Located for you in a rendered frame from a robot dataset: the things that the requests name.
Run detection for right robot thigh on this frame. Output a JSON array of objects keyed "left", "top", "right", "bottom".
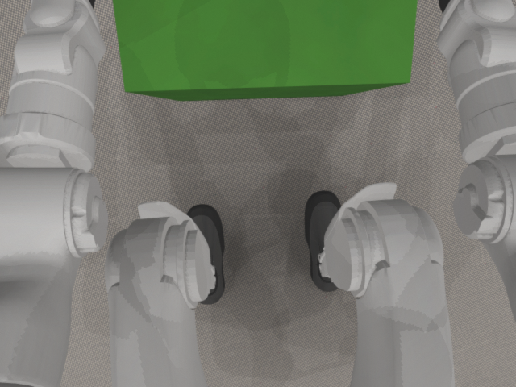
[{"left": 332, "top": 199, "right": 455, "bottom": 387}]

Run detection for right robot forearm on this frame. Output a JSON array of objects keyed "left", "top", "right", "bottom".
[{"left": 437, "top": 0, "right": 516, "bottom": 164}]

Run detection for robot right upper arm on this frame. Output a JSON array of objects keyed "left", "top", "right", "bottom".
[{"left": 453, "top": 154, "right": 516, "bottom": 322}]

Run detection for robot right foot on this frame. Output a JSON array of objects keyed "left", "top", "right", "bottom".
[{"left": 305, "top": 191, "right": 341, "bottom": 292}]

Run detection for left robot forearm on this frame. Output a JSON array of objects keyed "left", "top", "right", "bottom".
[{"left": 0, "top": 0, "right": 106, "bottom": 172}]

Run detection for carton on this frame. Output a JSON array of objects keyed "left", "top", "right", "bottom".
[{"left": 113, "top": 0, "right": 418, "bottom": 101}]

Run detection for robot left upper arm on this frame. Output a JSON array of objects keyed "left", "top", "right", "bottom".
[{"left": 0, "top": 168, "right": 108, "bottom": 387}]

